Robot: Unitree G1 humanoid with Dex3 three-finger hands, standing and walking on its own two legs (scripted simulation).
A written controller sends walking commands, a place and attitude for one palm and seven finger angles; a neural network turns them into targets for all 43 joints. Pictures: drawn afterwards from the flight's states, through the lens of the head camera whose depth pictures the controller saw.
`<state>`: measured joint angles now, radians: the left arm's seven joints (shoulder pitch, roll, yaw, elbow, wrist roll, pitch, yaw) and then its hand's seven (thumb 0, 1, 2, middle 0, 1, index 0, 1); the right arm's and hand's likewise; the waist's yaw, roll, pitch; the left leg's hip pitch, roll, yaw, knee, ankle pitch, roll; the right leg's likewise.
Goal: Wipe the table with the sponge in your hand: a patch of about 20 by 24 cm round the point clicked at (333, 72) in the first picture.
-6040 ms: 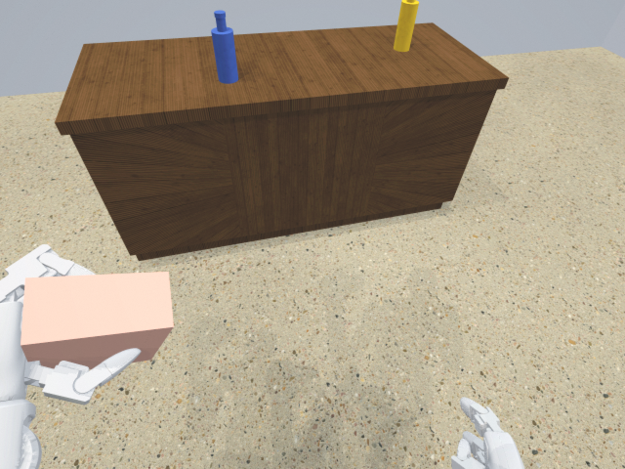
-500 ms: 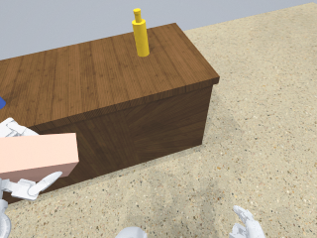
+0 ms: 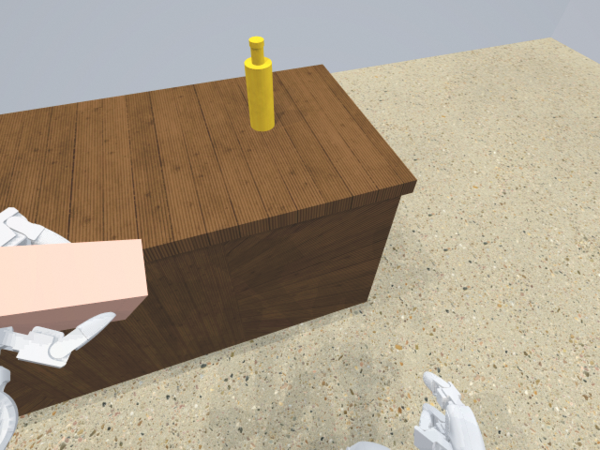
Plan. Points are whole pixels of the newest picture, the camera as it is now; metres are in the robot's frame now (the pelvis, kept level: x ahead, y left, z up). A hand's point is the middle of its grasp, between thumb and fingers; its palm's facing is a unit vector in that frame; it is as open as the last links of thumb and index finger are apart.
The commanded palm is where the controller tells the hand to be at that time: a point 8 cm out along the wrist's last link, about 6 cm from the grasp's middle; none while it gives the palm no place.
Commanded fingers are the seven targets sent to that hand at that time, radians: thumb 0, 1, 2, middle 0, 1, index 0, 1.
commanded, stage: take the last steps up to it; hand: left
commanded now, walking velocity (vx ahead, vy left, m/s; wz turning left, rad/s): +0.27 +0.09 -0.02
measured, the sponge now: (91, 288) +0.24 +0.22 +0.16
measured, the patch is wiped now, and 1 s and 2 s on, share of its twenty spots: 0.00 0.00 0.00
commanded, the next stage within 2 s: come to a stop and stand still in 0.96 s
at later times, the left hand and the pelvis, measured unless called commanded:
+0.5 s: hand (126, 235) +0.29 +0.20 +0.18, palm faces +0.33 -0.81 -0.49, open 9.6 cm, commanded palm +0.23 +0.26 +0.19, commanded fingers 0.00 0.10 1.30 -1.20 -1.60 -1.20 -1.60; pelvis +0.07 -0.02 +0.02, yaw +1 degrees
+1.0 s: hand (115, 199) +0.33 +0.22 +0.19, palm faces +0.41 -0.77 -0.49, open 9.6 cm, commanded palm +0.28 +0.27 +0.19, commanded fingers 0.00 0.10 1.30 -1.20 -1.60 -1.20 -1.60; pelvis +0.12 -0.01 +0.00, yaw +1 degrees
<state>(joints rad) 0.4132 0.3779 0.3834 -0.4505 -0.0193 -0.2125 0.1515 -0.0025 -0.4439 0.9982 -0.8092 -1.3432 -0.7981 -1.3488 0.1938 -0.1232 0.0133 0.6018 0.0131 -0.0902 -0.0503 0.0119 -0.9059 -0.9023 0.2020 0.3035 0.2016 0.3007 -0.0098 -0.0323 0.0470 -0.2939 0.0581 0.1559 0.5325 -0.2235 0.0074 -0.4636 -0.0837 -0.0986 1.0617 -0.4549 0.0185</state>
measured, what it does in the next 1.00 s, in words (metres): walks ahead: right foot, then left foot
